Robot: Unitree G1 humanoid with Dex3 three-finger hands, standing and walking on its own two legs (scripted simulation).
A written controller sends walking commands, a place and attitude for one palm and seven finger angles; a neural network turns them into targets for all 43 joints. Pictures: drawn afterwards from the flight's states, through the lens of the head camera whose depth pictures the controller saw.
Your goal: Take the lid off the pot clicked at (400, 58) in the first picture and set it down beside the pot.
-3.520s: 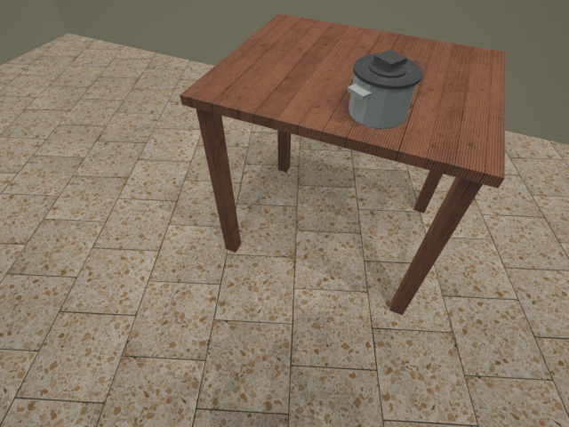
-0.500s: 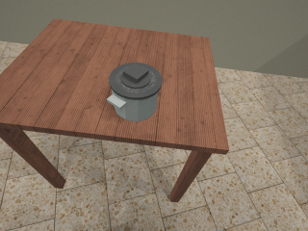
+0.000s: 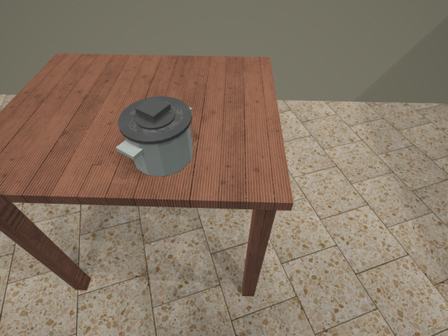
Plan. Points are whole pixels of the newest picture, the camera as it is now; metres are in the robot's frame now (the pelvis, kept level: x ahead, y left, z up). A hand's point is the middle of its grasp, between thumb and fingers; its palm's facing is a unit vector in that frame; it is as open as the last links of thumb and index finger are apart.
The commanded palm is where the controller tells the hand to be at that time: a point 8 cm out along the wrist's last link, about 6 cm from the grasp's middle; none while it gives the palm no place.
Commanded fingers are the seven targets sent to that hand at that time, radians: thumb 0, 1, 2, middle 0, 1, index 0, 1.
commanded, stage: come to a stop and stand still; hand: left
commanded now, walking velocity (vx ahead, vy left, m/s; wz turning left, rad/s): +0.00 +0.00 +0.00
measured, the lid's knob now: (153, 108) +0.53 +0.18 +0.12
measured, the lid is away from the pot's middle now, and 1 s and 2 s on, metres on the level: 0.00 0.00 0.00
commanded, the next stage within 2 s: look again from close up in 0.24 s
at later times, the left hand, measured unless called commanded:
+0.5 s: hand out of the picture +0.01 +0.19 -0.17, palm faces +0.02 -0.97 -0.23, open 7.4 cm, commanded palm none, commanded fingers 0.00 0.90 0.90 -0.20 -0.30 -0.20 -0.30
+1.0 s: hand out of the picture +0.06 +0.22 -0.16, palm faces -0.01 -0.97 -0.25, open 7.4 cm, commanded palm none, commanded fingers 0.00 0.90 0.90 -0.20 -0.30 -0.20 -0.30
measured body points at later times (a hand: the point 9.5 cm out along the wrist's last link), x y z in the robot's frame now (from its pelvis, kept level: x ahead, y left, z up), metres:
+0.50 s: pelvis -0.01 +0.01 +0.00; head +0.01 +0.00 +0.45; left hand +0.01 +0.25 -0.15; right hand +0.01 -0.21 -0.16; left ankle +0.00 +0.12 -0.73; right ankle +0.01 -0.11 -0.73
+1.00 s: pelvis +0.01 +0.03 +0.00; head +0.05 +0.02 +0.45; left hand +0.06 +0.27 -0.14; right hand +0.07 -0.20 -0.15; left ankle +0.00 +0.12 -0.73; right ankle +0.01 -0.11 -0.73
